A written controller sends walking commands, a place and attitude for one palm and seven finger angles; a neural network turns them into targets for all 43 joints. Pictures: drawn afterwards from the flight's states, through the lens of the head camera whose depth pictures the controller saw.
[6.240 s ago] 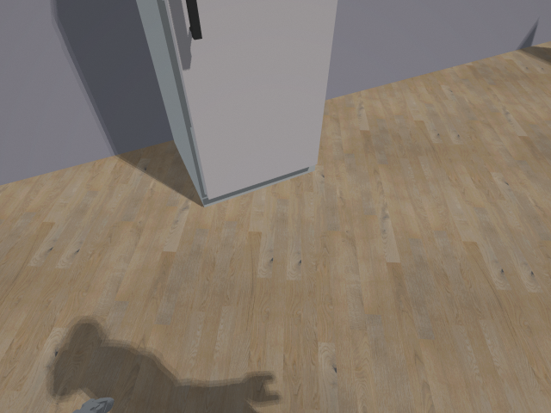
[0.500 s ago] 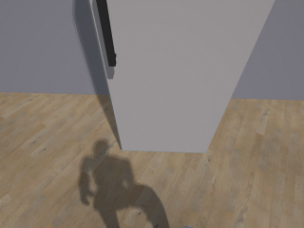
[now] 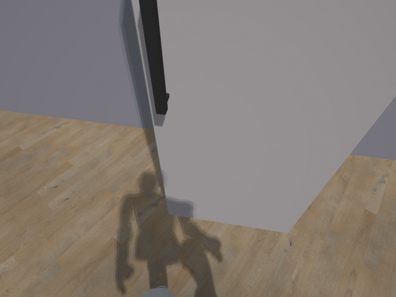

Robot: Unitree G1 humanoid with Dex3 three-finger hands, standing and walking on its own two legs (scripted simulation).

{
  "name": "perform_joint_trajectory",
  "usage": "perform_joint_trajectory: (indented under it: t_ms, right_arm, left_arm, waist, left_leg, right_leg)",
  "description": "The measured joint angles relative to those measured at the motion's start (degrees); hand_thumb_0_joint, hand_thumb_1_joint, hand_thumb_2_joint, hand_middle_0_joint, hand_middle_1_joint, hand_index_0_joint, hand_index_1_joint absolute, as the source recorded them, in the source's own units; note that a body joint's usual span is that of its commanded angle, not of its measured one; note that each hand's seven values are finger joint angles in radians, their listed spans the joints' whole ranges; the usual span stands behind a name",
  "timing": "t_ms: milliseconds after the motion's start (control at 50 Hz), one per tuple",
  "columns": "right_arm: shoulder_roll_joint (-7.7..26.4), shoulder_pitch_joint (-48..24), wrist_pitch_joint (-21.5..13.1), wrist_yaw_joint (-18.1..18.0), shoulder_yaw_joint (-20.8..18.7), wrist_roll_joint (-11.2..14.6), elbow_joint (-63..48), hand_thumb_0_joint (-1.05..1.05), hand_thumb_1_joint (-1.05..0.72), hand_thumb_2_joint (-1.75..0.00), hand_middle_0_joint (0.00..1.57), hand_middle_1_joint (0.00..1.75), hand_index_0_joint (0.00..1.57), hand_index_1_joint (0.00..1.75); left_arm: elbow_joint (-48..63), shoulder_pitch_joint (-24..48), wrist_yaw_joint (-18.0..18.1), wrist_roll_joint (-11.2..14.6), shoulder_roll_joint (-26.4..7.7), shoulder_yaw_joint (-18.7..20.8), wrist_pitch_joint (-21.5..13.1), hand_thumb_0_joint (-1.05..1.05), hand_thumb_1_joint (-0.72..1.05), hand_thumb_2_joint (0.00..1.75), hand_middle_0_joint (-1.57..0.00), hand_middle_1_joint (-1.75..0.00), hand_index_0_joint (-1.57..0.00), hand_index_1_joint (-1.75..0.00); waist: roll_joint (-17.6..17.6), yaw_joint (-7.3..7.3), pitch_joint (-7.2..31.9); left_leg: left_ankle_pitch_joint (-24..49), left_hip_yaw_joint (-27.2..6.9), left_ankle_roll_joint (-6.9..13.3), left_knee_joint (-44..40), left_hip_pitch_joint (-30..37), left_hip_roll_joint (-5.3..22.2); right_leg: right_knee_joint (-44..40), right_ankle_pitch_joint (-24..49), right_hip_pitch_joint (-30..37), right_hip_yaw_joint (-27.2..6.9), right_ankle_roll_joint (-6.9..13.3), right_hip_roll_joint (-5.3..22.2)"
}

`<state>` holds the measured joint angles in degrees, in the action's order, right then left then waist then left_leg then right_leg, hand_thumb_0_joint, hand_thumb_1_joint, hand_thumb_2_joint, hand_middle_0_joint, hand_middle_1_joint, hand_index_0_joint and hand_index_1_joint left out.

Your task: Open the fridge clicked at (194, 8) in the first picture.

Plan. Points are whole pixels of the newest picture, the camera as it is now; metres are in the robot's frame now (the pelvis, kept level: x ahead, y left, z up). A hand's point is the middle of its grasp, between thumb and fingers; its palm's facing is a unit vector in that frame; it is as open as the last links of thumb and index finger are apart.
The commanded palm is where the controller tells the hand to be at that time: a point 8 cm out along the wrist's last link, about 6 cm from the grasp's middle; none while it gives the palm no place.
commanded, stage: come to a stop and stand still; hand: left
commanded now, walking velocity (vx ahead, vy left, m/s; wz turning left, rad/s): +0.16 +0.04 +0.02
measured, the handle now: (158, 50) +0.55 +0.15 +0.22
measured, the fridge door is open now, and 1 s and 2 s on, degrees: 0 0 0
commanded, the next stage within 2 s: look again from close up in 1.54 s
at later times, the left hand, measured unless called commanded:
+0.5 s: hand out of the picture +0.10 +0.22 -0.17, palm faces +0.02 -0.97 -0.24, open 7.4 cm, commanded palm none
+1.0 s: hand out of the picture +0.02 +0.13 -0.18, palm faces +0.03 -0.98 -0.19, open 7.2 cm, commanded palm none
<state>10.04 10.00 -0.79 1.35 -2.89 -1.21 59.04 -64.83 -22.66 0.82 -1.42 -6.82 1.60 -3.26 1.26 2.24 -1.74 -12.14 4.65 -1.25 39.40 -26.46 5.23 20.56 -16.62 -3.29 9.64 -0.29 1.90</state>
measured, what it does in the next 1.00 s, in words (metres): steps on the spot: left foot, then right foot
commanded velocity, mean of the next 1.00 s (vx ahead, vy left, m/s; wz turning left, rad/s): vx -0.07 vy -0.06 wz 0.00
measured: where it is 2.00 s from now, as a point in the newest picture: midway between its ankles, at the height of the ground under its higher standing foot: outside the picture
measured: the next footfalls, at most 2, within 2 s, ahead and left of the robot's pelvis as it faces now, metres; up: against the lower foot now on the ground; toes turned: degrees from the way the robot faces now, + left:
left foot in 0.06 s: +0.14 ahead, +0.12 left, +0.00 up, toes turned +7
right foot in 0.60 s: +0.04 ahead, -0.15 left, +0.00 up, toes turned -5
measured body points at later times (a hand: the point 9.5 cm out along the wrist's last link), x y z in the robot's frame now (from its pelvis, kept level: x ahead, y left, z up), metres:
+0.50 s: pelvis +0.03 +0.01 +0.00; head +0.05 +0.03 +0.45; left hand +0.10 +0.27 -0.16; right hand +0.09 -0.23 -0.14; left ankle +0.10 +0.12 -0.74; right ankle +0.01 -0.14 -0.69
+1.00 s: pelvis +0.00 -0.05 +0.00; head +0.01 -0.04 +0.45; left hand +0.02 +0.18 -0.16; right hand -0.02 -0.25 -0.16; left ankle +0.00 +0.09 -0.74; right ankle +0.00 -0.15 -0.74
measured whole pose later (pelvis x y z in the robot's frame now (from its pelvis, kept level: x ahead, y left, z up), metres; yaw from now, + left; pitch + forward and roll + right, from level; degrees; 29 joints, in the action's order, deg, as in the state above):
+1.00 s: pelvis +0.00 -0.05 +0.00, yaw -1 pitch -1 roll +0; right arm 6.6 16.4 0.2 -1.9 -0.6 -0.7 65.6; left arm -64.1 -14.0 2.0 0.1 -8.8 1.2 0.6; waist -0.3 -0.1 -2.1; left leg -14.6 1.9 -1.7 26.3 -10.4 2.8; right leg 25.9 -14.3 -10.5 4.2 1.2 0.1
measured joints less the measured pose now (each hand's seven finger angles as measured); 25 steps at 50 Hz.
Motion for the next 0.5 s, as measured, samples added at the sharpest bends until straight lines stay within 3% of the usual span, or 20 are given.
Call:
perform_joint_trajectory:
  t_ms: [60, 100, 160, 280, 360, 420, 500]
  right_arm:
    - [-0.4, -1.2, -1.2, -0.1, 0.6, -0.1, -0.8, 0.0, -0.91, -0.9, 0.2, 0.3, 0.2, 0.3]
    - [-1.4, -2.2, -2.0, -0.8, 1.1, -0.2, -1.0, 0.0, -0.91, -0.9, 0.2, 0.3, 0.2, 0.3]
    - [-2.9, -3.1, -1.8, -2.2, 2.5, 0.1, -0.6, 0.0, -0.91, -0.9, 0.2, 0.3, 0.2, 0.3]
    - [-3.3, -4.9, -0.6, -4.0, 1.6, 0.9, -1.2, -0.03, -0.93, -0.9, 0.2, 0.3, 0.21, 0.3]
    - [-2.4, -4.3, 0.7, -4.0, 1.0, 0.5, -1.3, -0.03, -0.93, -0.9, 0.2, 0.3, 0.21, 0.3]
    - [-1.6, -2.8, 1.4, -3.8, 0.5, 0.2, -1.0, -0.02, -0.92, -0.9, 0.2, 0.3, 0.21, 0.3]
    - [-0.3, -0.5, 2.0, -3.2, -0.2, -0.3, -0.6, -0.01, -0.91, -0.9, 0.2, 0.3, 0.2, 0.3]
  left_arm:
    - [-0.8, -1.8, 0.2, 0.2, 0.0, 0.2, 0.7, 0.0, 0.91, 0.9, -0.2, -0.3, -0.2, -0.3]
    - [-1.5, -1.2, 0.5, 0.7, -0.6, 0.1, 1.7, 0.0, 0.91, 0.9, -0.2, -0.3, -0.2, -0.3]
    - [-1.9, 0.5, 1.5, 1.0, -1.1, -0.2, 2.9, 0.0, 0.91, 0.9, -0.2, -0.3, -0.2, -0.3]
    - [1.4, 6.2, 1.5, 0.6, -2.7, 0.7, 5.3, 0.0, 0.91, 0.9, -0.2, -0.3, -0.2, -0.3]
    - [4.9, 9.7, 1.3, 0.2, -4.9, 2.3, 6.5, 0.0, 0.91, 0.9, -0.2, -0.3, -0.2, -0.3]
    - [6.9, 11.4, 1.1, 0.1, -6.2, 3.0, 7.1, 0.0, 0.91, 0.9, -0.2, -0.3, -0.2, -0.3]
    - [8.0, 12.4, 0.8, 0.1, -6.4, 2.9, 7.2, 0.0, 0.91, 0.9, -0.2, -0.3, -0.2, -0.3]
  waist:
    - [-0.7, 0.81, -0.2]
    - [-2.6, 0.94, -1.1]
    - [-3.7, 1.13, -1.9]
    - [-3.2, -0.85, -3.0]
    - [-3.4, -1.34, -2.8]
    - [-3.3, -1.81, -2.2]
    - [-2.2, -3.02, -1.4]
  left_leg:
    - [3.1, 1.2, 1.1, -7.8, 5.3, -1.4]
    - [0.8, 2.3, 3.4, -5.7, 5.6, -2.8]
    - [-1.1, 3.8, 4.8, -7.0, 8.4, -3.3]
    - [1.8, 3.9, 5.2, -12.8, 11.3, -3.2]
    - [2.9, 3.6, 4.7, -13.7, 10.8, -2.3]
    - [3.5, 3.2, 4.0, -13.8, 10.1, -1.6]
    - [4.3, 2.8, 3.1, -13.8, 9.2, -0.9]
  right_leg:
    - [5.3, -4.6, -0.2, -0.1, -1.7, 1.2]
    - [15.9, -9.8, -4.0, -2.1, -1.3, 3.1]
    - [27.6, -14.7, -9.9, -5.4, -1.4, 2.7]
    - [32.9, -11.0, -18.3, -7.1, -2.3, 1.8]
    - [40.5, -7.6, -23.1, -8.8, -2.7, 0.7]
    - [40.9, -6.1, -23.4, -9.2, -2.9, 0.5]
    - [32.0, -7.3, -19.2, -8.2, -2.5, 1.2]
